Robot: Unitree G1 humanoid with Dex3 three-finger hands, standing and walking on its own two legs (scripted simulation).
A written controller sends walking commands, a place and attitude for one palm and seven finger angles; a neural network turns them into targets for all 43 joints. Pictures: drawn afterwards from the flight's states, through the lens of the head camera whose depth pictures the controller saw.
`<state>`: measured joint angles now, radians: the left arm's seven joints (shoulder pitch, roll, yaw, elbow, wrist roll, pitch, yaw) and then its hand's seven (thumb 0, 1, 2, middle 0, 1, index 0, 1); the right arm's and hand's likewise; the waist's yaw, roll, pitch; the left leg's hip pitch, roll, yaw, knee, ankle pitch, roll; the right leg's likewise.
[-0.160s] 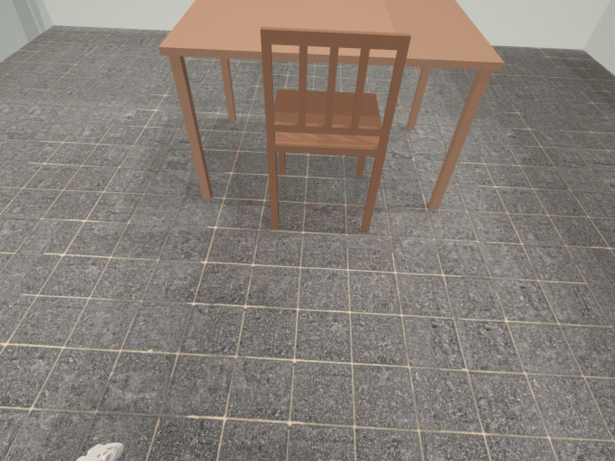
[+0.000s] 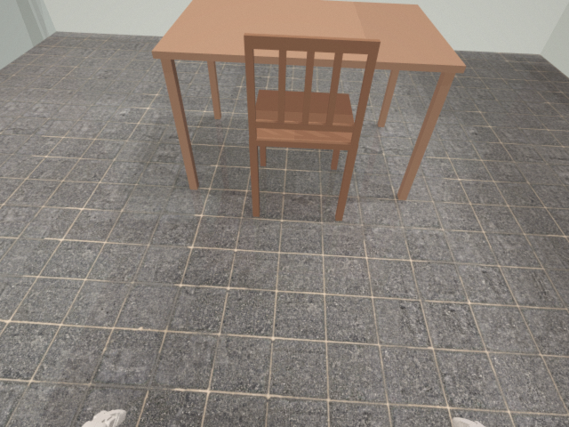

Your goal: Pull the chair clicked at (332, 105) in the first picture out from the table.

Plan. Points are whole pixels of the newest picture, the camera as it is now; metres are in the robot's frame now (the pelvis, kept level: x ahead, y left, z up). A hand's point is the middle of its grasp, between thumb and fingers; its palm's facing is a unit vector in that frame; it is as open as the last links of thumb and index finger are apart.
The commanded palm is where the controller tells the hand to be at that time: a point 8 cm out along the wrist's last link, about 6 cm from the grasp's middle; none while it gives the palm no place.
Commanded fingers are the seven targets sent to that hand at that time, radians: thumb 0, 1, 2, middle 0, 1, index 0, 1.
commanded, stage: stand and wait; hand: left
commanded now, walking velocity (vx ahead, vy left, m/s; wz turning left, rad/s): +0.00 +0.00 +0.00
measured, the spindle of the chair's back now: (307, 89) +1.22 -0.02 -0.10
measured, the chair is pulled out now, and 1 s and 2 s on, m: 0.00 0.00 0.00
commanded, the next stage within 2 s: look at it before walking up in 0.66 s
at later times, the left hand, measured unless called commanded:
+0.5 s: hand out of the picture +0.04 +0.24 -0.15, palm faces -0.03 -0.94 -0.33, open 7.4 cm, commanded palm none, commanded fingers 0.00 0.90 0.90 -0.20 -0.30 -0.20 -0.30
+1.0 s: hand out of the picture +0.05 +0.23 -0.15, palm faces -0.04 -0.94 -0.33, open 7.4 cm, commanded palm none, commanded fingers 0.00 0.90 0.90 -0.20 -0.30 -0.20 -0.30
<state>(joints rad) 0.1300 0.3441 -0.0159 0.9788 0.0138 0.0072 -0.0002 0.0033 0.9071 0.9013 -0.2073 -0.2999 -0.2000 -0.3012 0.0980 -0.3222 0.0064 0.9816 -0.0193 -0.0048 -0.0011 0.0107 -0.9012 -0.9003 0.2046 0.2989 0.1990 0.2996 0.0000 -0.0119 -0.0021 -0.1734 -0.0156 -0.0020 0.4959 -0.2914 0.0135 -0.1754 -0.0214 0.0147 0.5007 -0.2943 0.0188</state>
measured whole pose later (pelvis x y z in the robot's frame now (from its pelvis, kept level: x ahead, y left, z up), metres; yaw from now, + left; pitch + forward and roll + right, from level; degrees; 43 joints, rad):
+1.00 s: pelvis -0.02 -0.02 +0.01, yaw +0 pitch -2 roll +0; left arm 0.14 0.34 -0.01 1.08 0.02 0.00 0.00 0.00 0.91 0.90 -0.21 -0.30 -0.20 -0.30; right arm 0.13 -0.32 0.01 1.11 -0.01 0.00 0.00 0.01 -0.90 -0.90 0.20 0.30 0.20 0.30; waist 0.00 -0.01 0.03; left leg -0.16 0.01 -0.01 0.39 -0.20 -0.01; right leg -0.17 0.00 0.00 0.41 -0.21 0.00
